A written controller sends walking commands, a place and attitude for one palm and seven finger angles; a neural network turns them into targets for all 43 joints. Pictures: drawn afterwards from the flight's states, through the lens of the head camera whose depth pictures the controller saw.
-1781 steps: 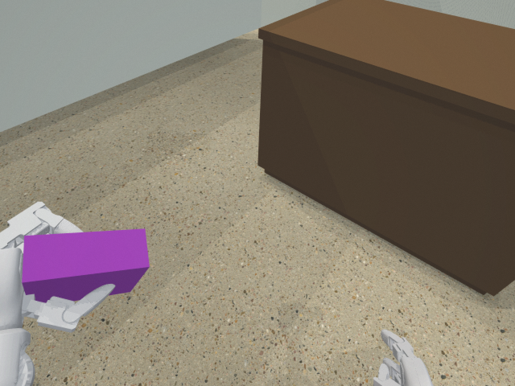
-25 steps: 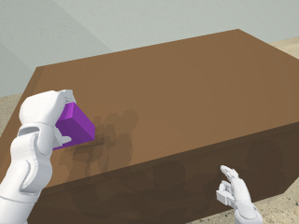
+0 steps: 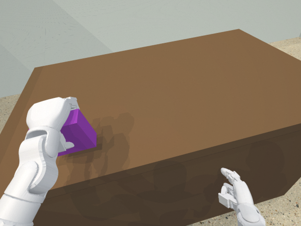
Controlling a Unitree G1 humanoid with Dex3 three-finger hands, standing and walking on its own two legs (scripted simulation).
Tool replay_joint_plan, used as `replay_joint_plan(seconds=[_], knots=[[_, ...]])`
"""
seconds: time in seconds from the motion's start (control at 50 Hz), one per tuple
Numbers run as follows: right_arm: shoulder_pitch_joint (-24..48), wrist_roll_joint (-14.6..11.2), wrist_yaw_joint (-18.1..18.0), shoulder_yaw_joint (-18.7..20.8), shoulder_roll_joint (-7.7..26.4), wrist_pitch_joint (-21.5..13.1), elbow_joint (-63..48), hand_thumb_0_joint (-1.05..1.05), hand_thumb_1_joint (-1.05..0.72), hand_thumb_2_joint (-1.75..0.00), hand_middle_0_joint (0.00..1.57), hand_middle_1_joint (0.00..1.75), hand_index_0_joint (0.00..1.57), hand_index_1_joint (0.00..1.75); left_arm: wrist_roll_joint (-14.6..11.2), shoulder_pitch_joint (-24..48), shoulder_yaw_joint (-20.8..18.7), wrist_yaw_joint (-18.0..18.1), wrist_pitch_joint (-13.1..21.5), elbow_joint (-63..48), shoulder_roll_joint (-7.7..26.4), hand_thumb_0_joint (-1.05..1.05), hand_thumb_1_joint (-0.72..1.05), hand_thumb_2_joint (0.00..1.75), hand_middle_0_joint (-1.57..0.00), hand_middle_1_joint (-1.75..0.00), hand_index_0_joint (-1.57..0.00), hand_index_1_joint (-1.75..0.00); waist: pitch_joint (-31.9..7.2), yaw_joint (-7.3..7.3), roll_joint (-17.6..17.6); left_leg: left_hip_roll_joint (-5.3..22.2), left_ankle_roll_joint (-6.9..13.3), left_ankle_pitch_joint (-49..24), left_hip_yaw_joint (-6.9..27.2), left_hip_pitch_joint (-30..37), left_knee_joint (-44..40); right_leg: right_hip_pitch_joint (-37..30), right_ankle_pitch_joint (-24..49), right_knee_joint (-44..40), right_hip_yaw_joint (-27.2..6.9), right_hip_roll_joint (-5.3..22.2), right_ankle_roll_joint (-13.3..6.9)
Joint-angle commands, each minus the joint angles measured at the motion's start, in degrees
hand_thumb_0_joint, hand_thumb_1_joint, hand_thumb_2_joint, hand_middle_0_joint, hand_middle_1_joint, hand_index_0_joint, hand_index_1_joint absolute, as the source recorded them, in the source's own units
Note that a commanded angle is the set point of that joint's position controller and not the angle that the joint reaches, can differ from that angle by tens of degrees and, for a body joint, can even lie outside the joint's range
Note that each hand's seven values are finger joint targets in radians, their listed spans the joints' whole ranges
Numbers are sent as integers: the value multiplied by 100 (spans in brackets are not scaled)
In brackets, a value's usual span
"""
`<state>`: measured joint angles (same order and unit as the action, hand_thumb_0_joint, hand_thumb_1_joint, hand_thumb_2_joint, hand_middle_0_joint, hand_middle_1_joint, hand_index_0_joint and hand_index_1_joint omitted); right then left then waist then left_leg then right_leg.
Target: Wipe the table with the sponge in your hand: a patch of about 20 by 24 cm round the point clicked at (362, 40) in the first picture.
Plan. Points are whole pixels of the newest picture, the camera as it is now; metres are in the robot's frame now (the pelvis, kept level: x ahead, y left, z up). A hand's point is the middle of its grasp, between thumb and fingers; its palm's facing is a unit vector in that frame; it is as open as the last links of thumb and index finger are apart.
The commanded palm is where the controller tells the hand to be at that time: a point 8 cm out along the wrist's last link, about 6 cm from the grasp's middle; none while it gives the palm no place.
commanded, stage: move the sponge above the wiping area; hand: left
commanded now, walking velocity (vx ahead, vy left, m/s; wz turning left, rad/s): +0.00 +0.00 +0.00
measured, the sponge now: (69, 138) +0.27 +0.27 +0.12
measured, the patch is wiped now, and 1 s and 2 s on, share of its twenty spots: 0.00 0.00 0.00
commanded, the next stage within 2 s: lower the sponge onto the table in 1.36 s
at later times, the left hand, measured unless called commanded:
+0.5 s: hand (71, 124) +0.28 +0.26 +0.17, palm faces +0.15 -0.09 -0.98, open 9.2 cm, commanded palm +0.24 +0.26 +0.24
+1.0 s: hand (67, 119) +0.29 +0.27 +0.18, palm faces +0.15 -0.07 -0.99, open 9.2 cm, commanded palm +0.24 +0.26 +0.25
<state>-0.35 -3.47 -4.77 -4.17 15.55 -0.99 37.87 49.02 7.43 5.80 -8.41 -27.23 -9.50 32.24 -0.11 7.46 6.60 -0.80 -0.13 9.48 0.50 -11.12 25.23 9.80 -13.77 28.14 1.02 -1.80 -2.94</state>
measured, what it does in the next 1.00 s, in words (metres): stands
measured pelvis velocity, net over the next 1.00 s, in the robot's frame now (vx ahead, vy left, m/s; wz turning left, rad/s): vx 0.00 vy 0.00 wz -0.01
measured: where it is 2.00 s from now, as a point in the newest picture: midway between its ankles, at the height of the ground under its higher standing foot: outside the picture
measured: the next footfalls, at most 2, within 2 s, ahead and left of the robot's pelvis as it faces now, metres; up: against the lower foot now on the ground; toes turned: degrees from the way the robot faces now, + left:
none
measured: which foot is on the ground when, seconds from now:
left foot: down 0.00-1.00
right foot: down 0.00-1.00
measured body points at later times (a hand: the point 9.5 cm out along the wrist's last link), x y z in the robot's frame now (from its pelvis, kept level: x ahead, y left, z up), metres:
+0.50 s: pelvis +0.00 +0.00 +0.00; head -0.02 -0.05 +0.45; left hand +0.27 +0.26 +0.22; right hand +0.26 -0.19 -0.07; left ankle +0.05 +0.12 -0.74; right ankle +0.02 -0.09 -0.74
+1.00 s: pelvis +0.00 +0.00 +0.00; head -0.03 -0.05 +0.45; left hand +0.28 +0.27 +0.23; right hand +0.26 -0.19 -0.07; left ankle +0.05 +0.12 -0.74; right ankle +0.02 -0.09 -0.74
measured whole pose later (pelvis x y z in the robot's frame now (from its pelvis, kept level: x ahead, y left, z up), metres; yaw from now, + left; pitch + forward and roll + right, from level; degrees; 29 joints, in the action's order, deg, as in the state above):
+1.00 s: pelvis +0.00 +0.00 +0.00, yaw +0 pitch -4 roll +1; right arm 0.0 -3.5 -4.5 -4.1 15.0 -1.1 38.6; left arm 49.3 10.7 6.4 -7.9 -27.2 -7.3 31.6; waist -0.4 7.2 6.7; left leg -0.8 -0.1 9.2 0.3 -10.8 24.4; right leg 9.7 -13.4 27.5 0.6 -1.9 -2.9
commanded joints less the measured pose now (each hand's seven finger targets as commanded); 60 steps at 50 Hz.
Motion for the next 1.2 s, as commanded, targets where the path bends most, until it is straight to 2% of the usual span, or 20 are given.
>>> replay_joint_plan(seconds=[0.0,0.06,0.08,0.16,0.18,0.26,0.3,0.36,0.4,0.46,0.48,0.56,0.58,0.7,0.78,0.84,0.86,0.98,1.06,1.18], knots=[[1546,49,-19,145,335,-386,-992,0,-90,-90,20,30,20,30,351,2208,-941,369,157,-1011,1416,0,10,130,-120,-160,-120,-160,-1253,62,-169,-138,103,-287,321,524,-258,56,-21,-744,-653,192,-142],[1616,16,-34,151,372,-361,-959,0,-90,-90,20,30,20,30,369,2328,-1185,406,126,-879,1683,0,10,130,-120,-160,-120,-160,-1213,62,-252,-138,107,-204,330,525,-291,63,-138,-784,-819,141,-178],[1613,48,-36,131,344,-367,-1013,0,-90,-90,20,30,20,30,343,2397,-839,386,107,-760,1278,0,10,130,-120,-160,-120,-160,-1205,51,-264,-149,117,-195,283,441,-286,19,-82,-780,-636,187,-146],[1636,18,-21,154,369,-348,-943,0,-90,-90,20,30,20,30,393,2356,-1071,419,83,-686,1530,0,10,130,-120,-160,-120,-160,-1217,71,-199,-136,99,-218,305,507,-301,49,-71,-776,-776,150,-181],[1611,37,-3,133,340,-340,-997,0,-90,-90,20,30,20,30,375,2357,-743,386,61,-639,1148,0,10,130,-120,-160,-120,-160,-1260,52,-184,-142,108,-283,279,443,-295,-20,64,-739,-594,178,-158],[1647,22,41,162,353,-322,-1013,0,-90,-90,20,30,20,30,415,2187,-956,377,62,-890,1385,0,10,130,-120,-160,-120,-160,-1330,74,-242,-126,109,-411,315,541,-270,-38,180,-700,-743,138,-181],[1593,46,93,156,308,-313,-1044,0,-90,-90,20,30,20,30,407,1984,-767,365,87,-1104,1124,0,10,130,-120,-160,-120,-160,-1478,91,-176,-132,121,-681,283,599,-239,-123,474,-655,-563,164,-141],[1701,47,104,172,333,-300,-1090,0,-90,-90,20,30,20,30,386,1919,-1100,436,71,-1418,1448,0,10,130,-120,-160,-120,-160,-1385,141,-193,-111,117,-598,330,619,-271,-106,347,-668,-748,103,-197],[1592,52,115,154,288,-285,-1080,0,-90,-90,20,30,20,30,312,1858,-878,466,60,-1320,1128,0,10,130,-120,-160,-120,-160,-1270,107,-330,-100,113,-573,305,574,-294,-22,275,-721,-571,138,-133],[1659,38,76,169,357,-268,-1066,0,-90,-90,20,30,20,30,316,1924,-1240,560,27,-1356,1542,0,10,130,-120,-160,-120,-160,-1243,151,-210,-111,104,-426,329,571,-316,-43,122,-752,-807,102,-204],[1650,41,73,150,325,-262,-1104,0,-90,-90,20,30,20,30,287,1967,-984,549,6,-1285,1236,0,10,130,-120,-160,-120,-160,-1228,120,-138,-126,110,-448,289,515,-312,-54,158,-742,-632,124,-179],[1671,3,59,161,374,-232,-1059,0,-90,-90,20,30,20,30,231,1779,-1258,527,-73,-1195,1544,0,10,130,-120,-160,-120,-160,-1149,123,-254,-122,99,-435,312,510,-292,-19,152,-772,-815,110,-186],[1658,8,55,131,336,-225,-1099,0,-90,-90,20,30,20,30,209,1868,-896,469,-91,-1109,1150,0,10,130,-120,-160,-120,-160,-1153,68,-275,-130,114,-400,265,474,-283,-7,141,-789,-649,143,-143],[1591,-13,-23,132,326,-339,-1054,0,-90,-90,20,30,20,30,311,2311,-641,321,8,-989,1137,0,10,130,-120,-160,-120,-160,-1205,-2,-253,-154,119,-111,302,539,-281,139,-200,-826,-662,178,-110],[1624,27,-42,132,330,-402,-1061,0,-90,-90,20,30,20,30,387,2528,-730,302,83,-1065,1280,0,10,130,-120,-160,-120,-160,-1359,57,-49,-160,131,-215,323,543,-293,-11,-40,-736,-627,159,-163],[1536,36,-24,159,365,-346,-943,0,-90,-90,20,30,20,30,393,2463,-947,339,74,-784,1461,0,10,130,-120,-160,-120,-160,-1283,78,-353,-157,124,-349,309,506,-291,-11,80,-787,-632,166,-113],[1606,16,-38,163,385,-383,-942,0,-90,-90,20,30,20,30,388,2524,-1248,381,67,-836,1786,0,10,130,-120,-160,-120,-160,-1282,103,-324,-144,112,-247,343,520,-293,-2,-74,-794,-842,136,-178],[1653,24,42,138,318,-340,-1067,0,-90,-90,20,30,20,30,225,2094,-904,338,-33,-1011,1199,0,10,130,-120,-160,-120,-160,-1330,142,-257,-132,111,-500,300,483,-269,-116,295,-704,-600,160,-153],[1636,-11,31,155,385,-286,-1039,0,-90,-90,20,30,20,30,215,1955,-1160,303,-97,-1011,1511,0,10,130,-120,-160,-120,-160,-1121,88,-441,-111,108,-319,293,445,-233,84,85,-774,-821,144,-145],[1618,18,22,136,333,-332,-1155,0,-90,-90,20,30,20,30,265,2265,-893,325,-45,-1403,1305,0,10,130,-120,-160,-120,-160,-1428,107,-152,-143,125,-439,308,536,-210,-65,215,-677,-661,153,-163]])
